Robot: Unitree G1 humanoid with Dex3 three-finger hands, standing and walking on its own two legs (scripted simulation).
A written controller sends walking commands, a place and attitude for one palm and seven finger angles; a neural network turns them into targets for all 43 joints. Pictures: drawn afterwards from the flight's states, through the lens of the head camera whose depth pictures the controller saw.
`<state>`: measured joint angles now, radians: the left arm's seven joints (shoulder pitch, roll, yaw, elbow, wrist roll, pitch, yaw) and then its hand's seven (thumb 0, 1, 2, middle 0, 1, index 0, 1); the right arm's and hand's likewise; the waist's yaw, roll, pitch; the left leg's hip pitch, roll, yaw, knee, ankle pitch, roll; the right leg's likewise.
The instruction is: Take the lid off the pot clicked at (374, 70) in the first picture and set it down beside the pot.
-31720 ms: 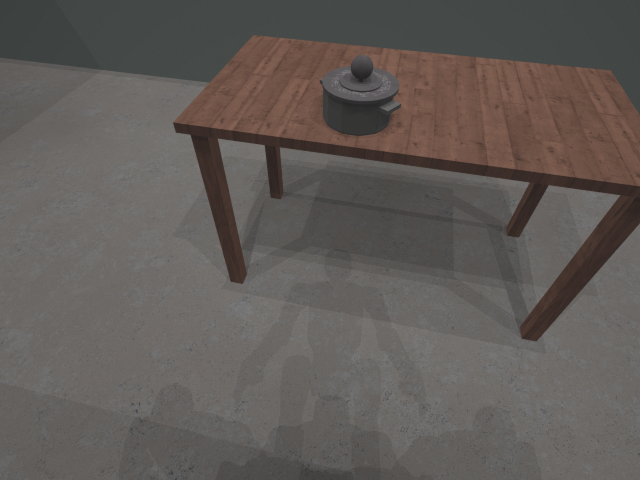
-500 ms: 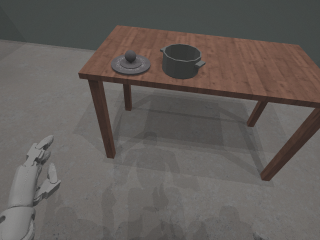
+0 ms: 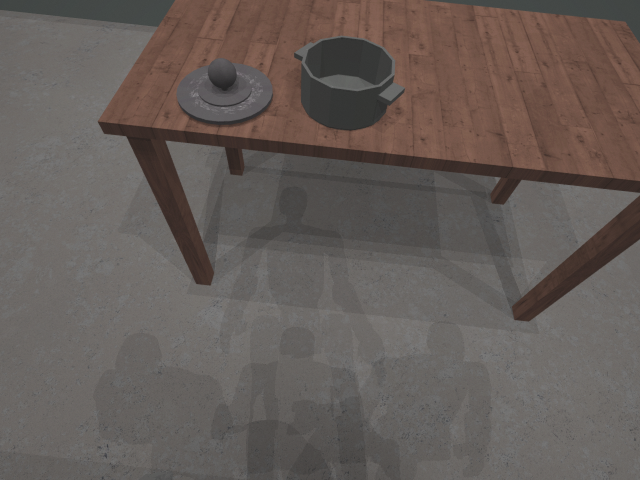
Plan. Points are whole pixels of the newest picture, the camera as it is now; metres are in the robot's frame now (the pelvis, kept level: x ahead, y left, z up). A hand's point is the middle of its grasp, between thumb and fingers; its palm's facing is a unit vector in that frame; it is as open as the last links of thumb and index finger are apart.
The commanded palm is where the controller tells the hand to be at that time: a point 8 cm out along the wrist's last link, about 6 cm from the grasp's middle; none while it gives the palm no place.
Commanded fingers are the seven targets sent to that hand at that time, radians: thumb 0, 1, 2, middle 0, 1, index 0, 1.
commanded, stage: stop stepping back and stand still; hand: left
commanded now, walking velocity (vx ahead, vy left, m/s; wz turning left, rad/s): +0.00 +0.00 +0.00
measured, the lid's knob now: (222, 73) +0.80 +0.19 +0.01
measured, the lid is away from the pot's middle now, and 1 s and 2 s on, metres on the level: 0.24 0.24 0.24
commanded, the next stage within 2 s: let the arm hang, fingers relaxed in 0.46 s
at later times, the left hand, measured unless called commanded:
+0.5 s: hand out of the picture +0.10 +0.19 -0.18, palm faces -0.01 -0.98 -0.18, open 7.4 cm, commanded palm none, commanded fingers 0.00 0.90 0.90 -0.20 -0.30 -0.20 -0.30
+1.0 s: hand out of the picture +0.06 +0.19 -0.18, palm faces +0.00 -0.98 -0.19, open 7.4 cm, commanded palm none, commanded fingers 0.00 0.90 0.90 -0.20 -0.30 -0.20 -0.30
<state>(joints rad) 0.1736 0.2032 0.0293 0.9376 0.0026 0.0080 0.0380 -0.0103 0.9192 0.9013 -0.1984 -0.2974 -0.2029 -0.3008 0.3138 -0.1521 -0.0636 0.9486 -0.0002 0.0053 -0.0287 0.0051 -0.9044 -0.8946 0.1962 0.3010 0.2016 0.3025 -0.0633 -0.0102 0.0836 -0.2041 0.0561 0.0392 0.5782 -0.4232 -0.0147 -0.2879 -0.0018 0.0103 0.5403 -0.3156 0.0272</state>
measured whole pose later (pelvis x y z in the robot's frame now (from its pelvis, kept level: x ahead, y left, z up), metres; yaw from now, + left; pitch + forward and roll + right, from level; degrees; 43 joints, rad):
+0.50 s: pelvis +0.02 +0.02 +0.00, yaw -2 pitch +0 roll -2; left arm 0.18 0.17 0.04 0.99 0.01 0.02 0.03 0.01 0.91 0.90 -0.20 -0.30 -0.20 -0.30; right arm 0.30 -0.12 -0.06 1.01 -0.01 0.02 -0.04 0.00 -0.91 -0.89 0.20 0.30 0.20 0.30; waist -0.03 -0.02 0.07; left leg -0.05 0.04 0.09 0.50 -0.46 0.01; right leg -0.18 -0.02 0.02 0.54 -0.36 0.04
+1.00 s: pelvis +0.01 +0.01 +0.00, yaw -2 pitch -1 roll -1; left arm 0.21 0.16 0.05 1.03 0.01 0.02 0.04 0.01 0.91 0.90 -0.20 -0.30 -0.20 -0.30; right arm 0.34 -0.09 -0.06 1.05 -0.01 0.01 -0.04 0.00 -0.90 -0.89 0.20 0.30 0.20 0.30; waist -0.03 -0.01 0.08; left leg -0.05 0.04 0.09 0.49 -0.43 0.01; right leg -0.18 -0.02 0.01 0.51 -0.32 0.04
